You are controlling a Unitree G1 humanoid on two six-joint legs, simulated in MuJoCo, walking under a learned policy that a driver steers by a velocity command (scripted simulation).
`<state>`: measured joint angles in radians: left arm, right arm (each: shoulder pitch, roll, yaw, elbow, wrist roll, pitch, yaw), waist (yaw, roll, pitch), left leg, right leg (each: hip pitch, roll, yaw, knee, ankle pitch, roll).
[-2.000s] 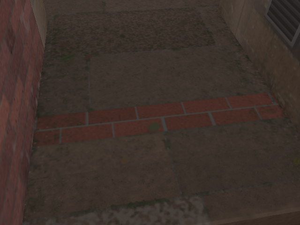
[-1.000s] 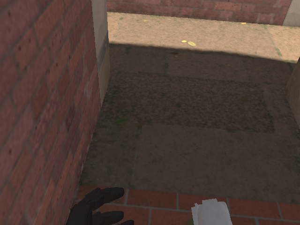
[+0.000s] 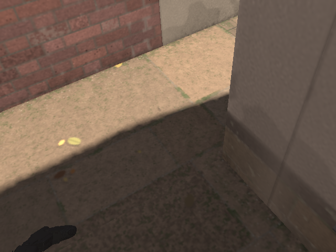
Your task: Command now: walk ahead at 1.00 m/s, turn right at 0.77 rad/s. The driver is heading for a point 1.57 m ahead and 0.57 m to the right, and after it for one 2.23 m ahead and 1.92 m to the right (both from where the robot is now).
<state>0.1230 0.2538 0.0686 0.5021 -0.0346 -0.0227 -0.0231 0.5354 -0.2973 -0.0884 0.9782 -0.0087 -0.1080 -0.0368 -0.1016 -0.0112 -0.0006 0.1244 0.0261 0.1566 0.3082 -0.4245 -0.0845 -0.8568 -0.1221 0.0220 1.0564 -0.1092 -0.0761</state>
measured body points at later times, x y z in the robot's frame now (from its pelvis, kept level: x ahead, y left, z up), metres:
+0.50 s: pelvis +0.43 -0.07 +0.01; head +0.46 -0.13 +0.45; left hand +0.56 +0.19 -0.08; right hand +0.64 -0.35 -0.01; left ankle +0.70 -0.06 -0.69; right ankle +0.25 -0.11 -0.71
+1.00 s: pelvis +0.55 -0.07 +0.02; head +0.55 -0.08 +0.47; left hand +0.86 -0.15 +0.00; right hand +0.58 -0.36 -0.03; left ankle +0.69 -0.07 -0.72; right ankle +0.46 -0.16 -0.72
